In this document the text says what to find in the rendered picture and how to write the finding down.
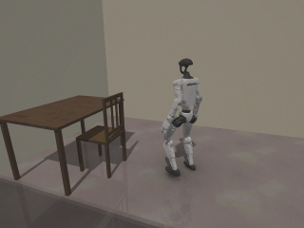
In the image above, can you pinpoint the robot left forearm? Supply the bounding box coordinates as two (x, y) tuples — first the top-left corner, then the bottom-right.
(166, 99), (179, 123)

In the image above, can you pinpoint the right robot hand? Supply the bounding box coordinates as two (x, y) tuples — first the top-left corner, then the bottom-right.
(193, 111), (199, 124)

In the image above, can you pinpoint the robot left shin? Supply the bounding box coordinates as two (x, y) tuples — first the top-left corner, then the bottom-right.
(163, 141), (178, 170)

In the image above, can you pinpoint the table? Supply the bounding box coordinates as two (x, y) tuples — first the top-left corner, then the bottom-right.
(0, 95), (124, 196)

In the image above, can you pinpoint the chair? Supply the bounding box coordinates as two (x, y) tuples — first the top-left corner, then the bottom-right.
(76, 92), (126, 179)

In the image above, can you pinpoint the robot right upper arm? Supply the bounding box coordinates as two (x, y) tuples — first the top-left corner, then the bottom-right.
(195, 78), (202, 101)

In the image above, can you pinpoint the robot left thigh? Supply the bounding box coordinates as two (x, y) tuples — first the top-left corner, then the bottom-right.
(163, 116), (184, 147)

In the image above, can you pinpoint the robot right forearm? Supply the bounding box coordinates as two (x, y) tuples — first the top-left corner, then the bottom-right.
(193, 99), (202, 113)

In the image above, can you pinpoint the left robot hand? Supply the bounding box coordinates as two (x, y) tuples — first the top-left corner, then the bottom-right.
(161, 121), (171, 137)

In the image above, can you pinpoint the robot left upper arm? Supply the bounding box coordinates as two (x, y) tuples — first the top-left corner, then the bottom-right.
(172, 79), (182, 105)

